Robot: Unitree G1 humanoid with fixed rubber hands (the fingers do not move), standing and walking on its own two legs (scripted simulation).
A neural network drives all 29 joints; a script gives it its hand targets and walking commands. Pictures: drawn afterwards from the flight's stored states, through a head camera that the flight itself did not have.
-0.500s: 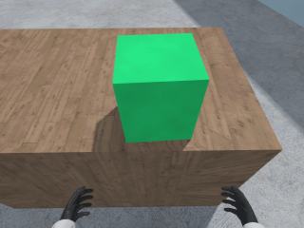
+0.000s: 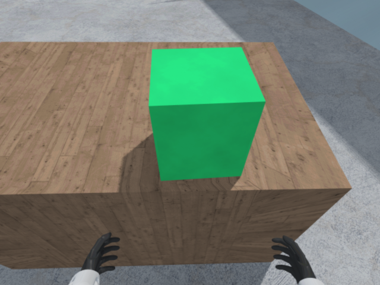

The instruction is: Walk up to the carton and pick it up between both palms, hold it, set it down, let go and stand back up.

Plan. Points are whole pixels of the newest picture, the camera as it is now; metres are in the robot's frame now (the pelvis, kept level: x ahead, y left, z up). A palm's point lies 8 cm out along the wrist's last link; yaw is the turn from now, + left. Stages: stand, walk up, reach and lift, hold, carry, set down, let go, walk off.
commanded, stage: stand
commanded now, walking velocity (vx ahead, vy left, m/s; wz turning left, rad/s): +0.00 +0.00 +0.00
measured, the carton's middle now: (199, 116) +0.47 -0.01 +0.08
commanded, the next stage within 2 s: none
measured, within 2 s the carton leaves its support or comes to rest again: neither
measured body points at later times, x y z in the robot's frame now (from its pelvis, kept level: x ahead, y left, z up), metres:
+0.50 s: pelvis +0.00 +0.00 -0.01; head +0.00 +0.01 +0.44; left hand +0.06 +0.26 -0.14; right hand +0.10 -0.23 -0.14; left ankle -0.01 +0.12 -0.74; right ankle +0.00 -0.12 -0.74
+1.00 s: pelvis -0.01 +0.00 -0.01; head -0.01 +0.00 +0.44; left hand -0.03 +0.23 -0.16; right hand +0.02 -0.24 -0.15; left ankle -0.01 +0.12 -0.75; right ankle +0.00 -0.12 -0.75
